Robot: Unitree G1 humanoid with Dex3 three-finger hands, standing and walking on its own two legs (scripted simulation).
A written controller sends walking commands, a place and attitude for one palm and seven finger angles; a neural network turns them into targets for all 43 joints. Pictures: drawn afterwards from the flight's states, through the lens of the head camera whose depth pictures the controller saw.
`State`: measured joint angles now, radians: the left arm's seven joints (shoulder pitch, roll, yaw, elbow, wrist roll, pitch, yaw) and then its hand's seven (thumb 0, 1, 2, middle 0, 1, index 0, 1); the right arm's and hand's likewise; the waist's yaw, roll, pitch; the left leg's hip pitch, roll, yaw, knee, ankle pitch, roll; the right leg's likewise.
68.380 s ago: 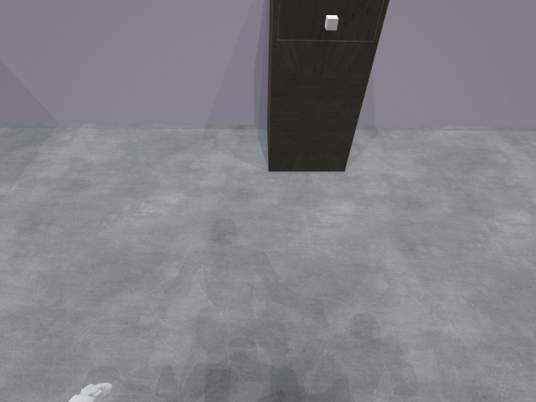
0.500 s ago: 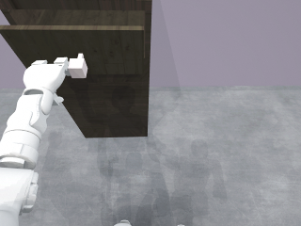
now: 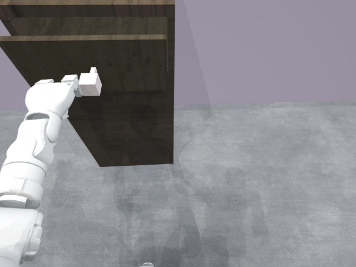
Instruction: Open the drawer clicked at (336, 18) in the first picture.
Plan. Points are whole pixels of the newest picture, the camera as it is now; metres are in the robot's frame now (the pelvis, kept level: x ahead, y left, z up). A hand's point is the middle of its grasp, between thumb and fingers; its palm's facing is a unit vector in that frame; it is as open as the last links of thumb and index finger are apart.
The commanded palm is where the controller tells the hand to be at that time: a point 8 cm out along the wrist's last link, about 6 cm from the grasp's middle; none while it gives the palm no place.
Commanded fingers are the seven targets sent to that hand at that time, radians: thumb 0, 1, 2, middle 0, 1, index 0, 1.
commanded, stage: pull the drawer open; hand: left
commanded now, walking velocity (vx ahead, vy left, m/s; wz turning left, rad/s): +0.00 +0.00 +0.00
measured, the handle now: (91, 79) +0.55 +0.23 +0.07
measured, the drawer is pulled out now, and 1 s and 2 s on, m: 0.09 0.09 0.09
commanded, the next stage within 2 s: none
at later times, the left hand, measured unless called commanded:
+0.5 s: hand (59, 135) +0.38 +0.27 +0.06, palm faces -0.05 +0.01 -1.00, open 4.9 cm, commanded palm +0.36 +0.25 +0.11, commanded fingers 0.00 0.90 0.90 -0.40 -1.35 -0.40 -1.35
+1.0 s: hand (61, 161) +0.33 +0.25 +0.05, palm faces -0.05 -0.02 -1.00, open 4.9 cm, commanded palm +0.30 +0.25 +0.11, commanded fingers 0.00 0.90 0.90 -0.40 -1.35 -0.40 -1.35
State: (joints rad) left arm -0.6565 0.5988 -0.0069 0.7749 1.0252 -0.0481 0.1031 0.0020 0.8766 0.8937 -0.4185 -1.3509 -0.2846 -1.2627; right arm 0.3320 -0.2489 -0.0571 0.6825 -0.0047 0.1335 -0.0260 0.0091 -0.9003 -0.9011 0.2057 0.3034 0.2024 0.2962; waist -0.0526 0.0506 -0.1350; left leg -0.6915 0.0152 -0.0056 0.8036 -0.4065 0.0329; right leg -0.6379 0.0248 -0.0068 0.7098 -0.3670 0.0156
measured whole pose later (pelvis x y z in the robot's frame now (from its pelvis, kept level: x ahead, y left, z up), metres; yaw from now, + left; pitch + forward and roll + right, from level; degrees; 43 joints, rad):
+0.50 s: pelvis -0.01 -0.01 +0.01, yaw +1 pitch +13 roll -2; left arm -0.50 0.52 -0.05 0.67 1.03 0.02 0.18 0.00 0.88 0.90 -0.42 -1.35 -0.41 -1.34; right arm 0.25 -0.25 -0.04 0.65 0.02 0.11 -0.03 0.01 -0.90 -0.90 0.21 0.30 0.20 0.30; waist -0.01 0.06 -0.12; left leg -0.60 0.01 -0.01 0.75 -0.37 0.02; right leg -0.56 0.02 -0.01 0.69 -0.35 0.01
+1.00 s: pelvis -0.01 -0.03 +0.01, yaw +1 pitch +9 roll -1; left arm -0.21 0.49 -0.03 0.42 0.99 0.01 0.18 0.00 0.88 0.90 -0.42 -1.35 -0.41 -1.35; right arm 0.22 -0.26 -0.05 0.66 0.02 0.08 -0.06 0.01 -0.90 -0.90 0.20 0.30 0.20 0.30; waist 0.02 0.07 -0.10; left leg -0.50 0.01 -0.01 0.68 -0.35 0.00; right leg -0.47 0.02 -0.01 0.65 -0.35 -0.01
